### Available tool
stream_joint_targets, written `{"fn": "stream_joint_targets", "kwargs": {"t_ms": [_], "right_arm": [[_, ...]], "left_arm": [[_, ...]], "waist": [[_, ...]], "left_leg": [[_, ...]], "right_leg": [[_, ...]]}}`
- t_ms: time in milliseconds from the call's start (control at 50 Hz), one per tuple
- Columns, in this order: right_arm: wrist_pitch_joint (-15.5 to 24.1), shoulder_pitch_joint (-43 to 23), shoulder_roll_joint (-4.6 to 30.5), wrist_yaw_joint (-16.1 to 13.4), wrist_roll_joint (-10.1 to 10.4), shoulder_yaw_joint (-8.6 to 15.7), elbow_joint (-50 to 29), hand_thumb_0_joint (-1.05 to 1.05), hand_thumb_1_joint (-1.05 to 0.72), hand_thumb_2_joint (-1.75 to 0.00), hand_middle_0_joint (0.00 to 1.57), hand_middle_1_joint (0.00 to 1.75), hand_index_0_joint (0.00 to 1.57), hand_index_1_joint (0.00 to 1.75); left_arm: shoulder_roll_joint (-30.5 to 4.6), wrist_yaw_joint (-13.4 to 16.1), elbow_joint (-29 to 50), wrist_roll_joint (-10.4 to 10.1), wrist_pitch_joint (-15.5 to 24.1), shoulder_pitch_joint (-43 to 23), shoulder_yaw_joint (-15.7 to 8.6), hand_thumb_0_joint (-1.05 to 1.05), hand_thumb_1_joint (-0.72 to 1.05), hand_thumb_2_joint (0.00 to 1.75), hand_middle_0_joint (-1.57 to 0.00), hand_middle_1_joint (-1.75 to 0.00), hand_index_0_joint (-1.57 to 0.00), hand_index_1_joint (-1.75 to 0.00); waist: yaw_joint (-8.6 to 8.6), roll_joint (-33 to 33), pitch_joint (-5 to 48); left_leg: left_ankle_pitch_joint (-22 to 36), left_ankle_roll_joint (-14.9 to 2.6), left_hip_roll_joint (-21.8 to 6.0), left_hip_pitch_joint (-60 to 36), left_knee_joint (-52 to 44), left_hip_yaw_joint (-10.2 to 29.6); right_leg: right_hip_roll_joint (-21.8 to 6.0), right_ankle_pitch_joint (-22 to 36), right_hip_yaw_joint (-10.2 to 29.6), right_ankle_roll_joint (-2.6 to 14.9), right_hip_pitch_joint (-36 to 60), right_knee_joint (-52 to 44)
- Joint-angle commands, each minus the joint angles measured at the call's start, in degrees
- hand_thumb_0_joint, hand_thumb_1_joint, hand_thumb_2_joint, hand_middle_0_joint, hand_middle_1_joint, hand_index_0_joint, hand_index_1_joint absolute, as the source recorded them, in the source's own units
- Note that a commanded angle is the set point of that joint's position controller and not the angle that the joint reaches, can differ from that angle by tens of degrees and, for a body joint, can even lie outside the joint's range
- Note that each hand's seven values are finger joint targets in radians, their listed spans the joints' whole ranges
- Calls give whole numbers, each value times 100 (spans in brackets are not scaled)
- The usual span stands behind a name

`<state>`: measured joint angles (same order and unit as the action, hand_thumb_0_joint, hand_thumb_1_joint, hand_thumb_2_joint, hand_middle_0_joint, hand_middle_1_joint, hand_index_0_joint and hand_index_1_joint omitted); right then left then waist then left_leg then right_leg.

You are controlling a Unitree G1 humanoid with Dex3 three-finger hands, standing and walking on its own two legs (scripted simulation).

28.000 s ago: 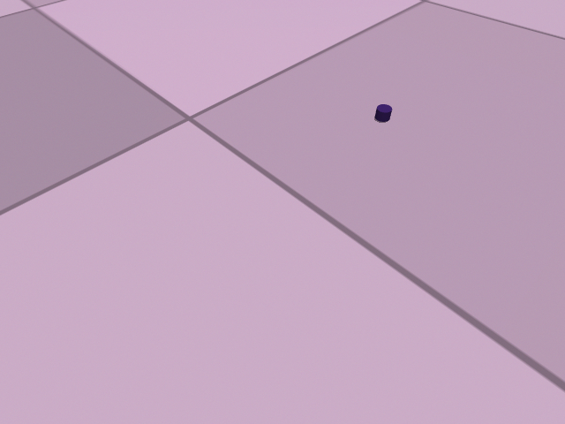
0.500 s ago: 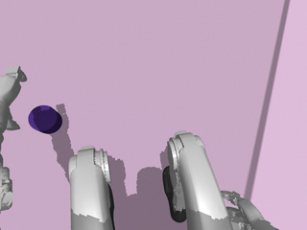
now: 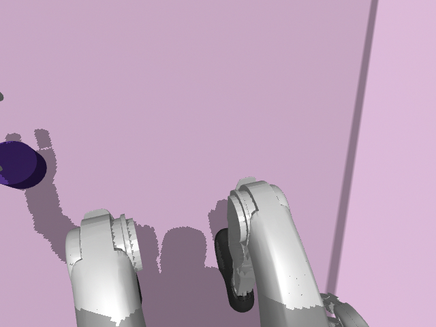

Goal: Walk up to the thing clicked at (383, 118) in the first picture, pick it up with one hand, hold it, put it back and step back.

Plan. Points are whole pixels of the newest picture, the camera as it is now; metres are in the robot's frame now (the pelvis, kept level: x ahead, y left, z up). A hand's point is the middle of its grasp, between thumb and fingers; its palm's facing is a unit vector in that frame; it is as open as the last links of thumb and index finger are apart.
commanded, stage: home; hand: left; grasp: from above
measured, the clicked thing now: (17, 165) +0.45 +0.33 -0.28
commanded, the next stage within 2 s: none
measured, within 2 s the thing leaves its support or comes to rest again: neither
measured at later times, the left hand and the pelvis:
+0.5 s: hand out of the picture +0.32 +0.28 +0.06, palm faces -0.18 -0.75 -0.64, open 7.7 cm; pelvis +0.01 +0.00 +0.17, yaw +4 degrees
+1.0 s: hand out of the picture +0.24 +0.21 +0.27, palm faces +0.19 -0.95 -0.24, open 7.4 cm; pelvis +0.06 -0.01 +0.35, yaw +7 degrees
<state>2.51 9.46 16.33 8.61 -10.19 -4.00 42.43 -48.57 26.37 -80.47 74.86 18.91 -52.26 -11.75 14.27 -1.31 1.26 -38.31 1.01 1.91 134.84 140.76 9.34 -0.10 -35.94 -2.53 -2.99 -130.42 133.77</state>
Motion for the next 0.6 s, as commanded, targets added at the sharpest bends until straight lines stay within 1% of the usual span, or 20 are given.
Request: {"fn": "stream_joint_targets", "kwargs": {"t_ms": [0, 60, 100, 140, 160, 200, 220, 260, 280, 300, 340, 360, 380, 400, 420, 460, 480, 500, 540, 580], "right_arm": [[171, 1174, 1597, 2, 185, 767, -186, 0, -89, -90, 20, 30, 20, 30], [144, 1343, 1597, 41, 427, 908, -244, 0, -89, -90, 20, 30, 20, 30], [86, 1335, 1491, 54, 588, 896, -333, 0, -89, -90, 20, 30, 20, 30], [18, 1243, 1433, -12, 746, 922, -506, 0, -89, -90, 20, 30, 20, 30], [-14, 1147, 1414, -52, 808, 930, -604, 0, -89, -90, 20, 30, 20, 30], [-80, 946, 1275, -146, 887, 899, -761, 0, -90, -90, 20, 30, 20, 30], [-96, 873, 1199, -206, 923, 871, -816, 0, -90, -90, 20, 30, 20, 30], [-92, 689, 1096, -311, 982, 851, -934, 0, -90, -90, 20, 30, 20, 30], [-84, 645, 1096, -361, 1008, 870, -1013, 0, -90, -90, 20, 30, 20, 30], [-85, 575, 1050, -396, 1033, 870, -1096, 0, -90, -90, 20, 30, 20, 30], [-56, 409, 972, -472, 1064, 861, -1172, 0, -90, -90, 20, 30, 20, 30], [-29, 322, 930, -501, 1076, 858, -1209, 0, -90, -90, 20, 30, 20, 30], [-4, 304, 946, -536, 1104, 875, -1289, 0, -90, -90, 20, 30, 20, 30], [26, 230, 911, -568, 1104, 878, -1329, 0, -90, -90, 20, 30, 20, 30], [57, 188, 912, -612, 1120, 898, -1427, 0, -90, -90, 20, 30, 20, 30], [109, 9, 876, -687, 1148, 865, -1491, 0, -90, -90, 20, 30, 20, 30], [137, -52, 867, -732, 1161, 873, -1553, 0, -90, -90, 20, 30, 20, 30], [162, -86, 859, -778, 1169, 872, -1574, 0, -90, -90, 20, 30, 20, 30], [203, -156, 831, -863, 1203, 839, -1736, 0, -90, -90, 20, 30, 20, 30], [251, -254, 768, -955, 1214, 798, -1787, 0, -90, -90, 20, 30, 20, 30]], "left_arm": [[-1613, -29, 1400, -871, -627, -1397, -271, 0, -3, 86, -23, -56, -21, -58], [-1399, -607, 2217, -1561, -951, -938, -235, 0, 12, 86, -22, -51, -20, -53], [-764, -1061, 2592, -2107, -1219, -252, 49, 0, 24, 88, -22, -49, -21, -50], [-528, -1491, 3518, -2705, -1409, 233, 89, 0, 40, 93, -22, -47, -21, -48], [-442, -1702, 3823, -2992, -1516, 538, 57, 0, 48, 94, -23, -46, -21, -47], [-199, -2055, 4297, -3503, -1686, 1210, 20, 0, 64, 99, -23, -43, -22, -44], [-22, -2198, 4672, -3762, -1721, 1301, 74, 0, 72, 99, -23, -42, -22, -43], [256, -2419, 5108, -4170, -1776, 1722, 165, 0, 88, 96, -21, -34, -21, -34], [199, -2456, 5438, -4345, -1789, 1826, 54, 0, 90, 91, -20, -30, -20, -30], [279, -2484, 5554, -4494, -1815, 2018, 17, 0, 90, 90, -20, -30, -20, -30], [588, -2520, 5863, -4811, -1843, 2260, 91, 0, 90, 90, -20, -30, -20, -30], [814, -2541, 5891, -4939, -1879, 2468, 222, 0, 90, 90, -20, -30, -20, -30], [785, -2531, 6126, -5090, -1916, 2558, 130, 0, 90, 90, -20, -30, -20, -30], [932, -2525, 6322, -5213, -1965, 2675, 199, 0, 90, 90, -20, -30, -20, -30], [818, -2486, 6620, -5381, -2031, 2794, 22, 0, 90, 90, -20, -30, -20, -30], [1205, -2489, 6652, -5666, -2228, 3295, 218, 0, 89, 90, -20, -30, -20, -30], [1342, -2489, 6950, -5837, -2308, 3411, 271, 0, 90, 90, -20, -30, -20, -30], [1434, -2479, 6907, -5959, -2426, 3640, 273, 0, 90, 90, -20, -30, -20, -30], [1345, -2432, 7513, -6261, -2622, 3892, 139, 0, 90, 90, -20, -30, -20, -30], [1617, -2395, 7656, -6555, -2855, 4237, 272, 0, 90, 90, -20, -30, -20, -30]], "waist": [[-393, 2728, 4822], [-597, 2498, 5417], [-607, 2069, 5098], [-657, 1864, 5178], [-693, 1691, 5055], [-760, 1251, 4729], [-729, 1137, 4550], [-790, 1024, 4286], [-844, 1044, 4319], [-878, 1006, 4237], [-868, 945, 4037], [-848, 944, 3863], [-908, 978, 3923], [-913, 1117, 3852], [-1008, 1068, 4012], [-956, 991, 3638], [-922, 1008, 3699], [-935, 961, 3584], [-1064, 1115, 3779], [-932, 846, 3544]], "left_leg": [[977, -131, -44, -4091, -2309, -633], [1200, -177, -42, -4370, -2517, -659], [1220, -217, -56, -4332, -2787, -615], [1309, -229, -73, -4492, -3047, -533], [1203, -239, -75, -4479, -3194, -465], [1164, -288, -108, -4280, -3330, -514], [1055, -309, -103, -4170, -3443, -518], [977, -306, -150, -4306, -3686, -485], [874, -303, -164, -4486, -3817, -475], [821, -304, -179, -4527, -3935, -501], [668, -294, -199, -4718, -4189, -473], [654, -289, -208, -4809, -4284, -503], [620, -274, -220, -5034, -4449, -480], [603, -252, -229, -5164, -4607, -484], [468, -264, -230, -5356, -4763, -492], [208, -247, -255, -5527, -5109, -442], [193, -240, -255, -5738, -5250, -426], [206, -230, -267, -5891, -5383, -413], [203, -214, -261, -6289, -5692, -396], [162, -229, -253, -6465, -5931, -405]], "right_leg": [[39, 993, -601, 521, 1876, -1377], [53, 1227, -497, 513, 2533, -1688], [87, 1272, -486, 477, 2816, -2004], [99, 1366, -444, 463, 3153, -2256], [98, 1311, -422, 461, 3199, -2359], [130, 1324, -331, 438, 3545, -2668], [121, 1250, -302, 433, 3665, -2833], [101, 1161, -249, 438, 3774, -3054], [86, 1051, -221, 450, 3844, -3201], [89, 990, -193, 453, 3978, -3337], [68, 861, -170, 457, 4111, -3567], [69, 834, -152, 465, 4138, -3694], [58, 775, -139, 474, 4236, -3806], [51, 742, -128, 479, 4317, -3909], [49, 625, -123, 470, 4540, -4096], [38, 416, -109, 454, 4660, -4358], [31, 399, -88, 453, 4782, -4501], [32, 381, -77, 453, 4837, -4621], [22, 370, -36, 449, 5234, -4877], [28, 327, -13, 427, 5512, -5229]]}}
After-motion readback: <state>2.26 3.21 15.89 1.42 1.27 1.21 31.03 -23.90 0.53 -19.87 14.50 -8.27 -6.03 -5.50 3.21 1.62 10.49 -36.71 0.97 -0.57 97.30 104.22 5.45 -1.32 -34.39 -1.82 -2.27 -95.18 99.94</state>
